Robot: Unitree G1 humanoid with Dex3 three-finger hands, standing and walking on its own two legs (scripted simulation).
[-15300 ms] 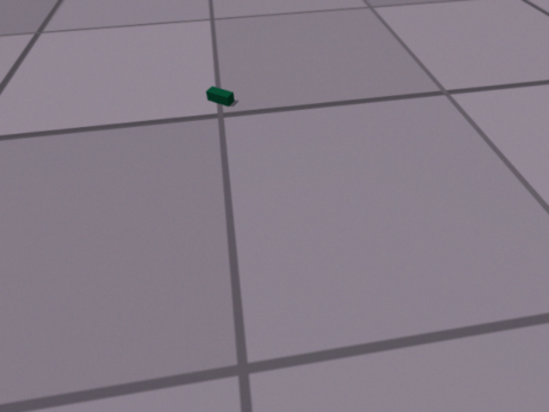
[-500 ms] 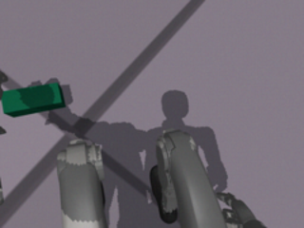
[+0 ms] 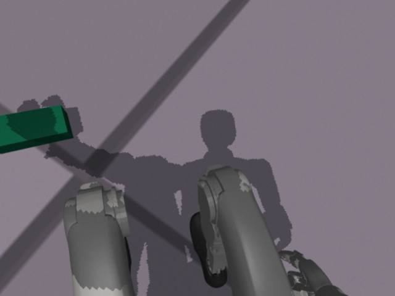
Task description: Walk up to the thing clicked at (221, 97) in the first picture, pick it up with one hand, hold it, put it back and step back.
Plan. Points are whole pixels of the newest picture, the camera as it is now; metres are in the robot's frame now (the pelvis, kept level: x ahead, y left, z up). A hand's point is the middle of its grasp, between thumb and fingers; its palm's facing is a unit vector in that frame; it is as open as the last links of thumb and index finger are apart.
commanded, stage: rise first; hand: left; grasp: from above
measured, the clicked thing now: (30, 129) +0.47 +0.33 -0.30
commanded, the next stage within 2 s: approach in 1.26 s
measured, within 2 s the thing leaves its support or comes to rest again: neither
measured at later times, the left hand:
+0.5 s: hand out of the picture +0.43 +0.36 -0.18, palm faces -0.42 -0.12 -0.90, open 14.2 cm
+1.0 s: hand out of the picture +0.42 +0.36 -0.18, palm faces -0.43 -0.11 -0.90, open 13.9 cm
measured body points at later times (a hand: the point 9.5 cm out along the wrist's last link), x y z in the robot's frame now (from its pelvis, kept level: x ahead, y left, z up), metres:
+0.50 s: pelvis +0.00 +0.00 -0.01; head +0.24 +0.09 +0.36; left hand +0.44 +0.37 -0.13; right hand +0.07 -0.27 -0.11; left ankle +0.07 +0.13 -0.30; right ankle +0.09 -0.12 -0.30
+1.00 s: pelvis +0.00 +0.00 +0.00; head +0.24 +0.10 +0.37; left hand +0.44 +0.37 -0.12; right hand +0.08 -0.26 -0.10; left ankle +0.07 +0.13 -0.30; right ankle +0.09 -0.12 -0.30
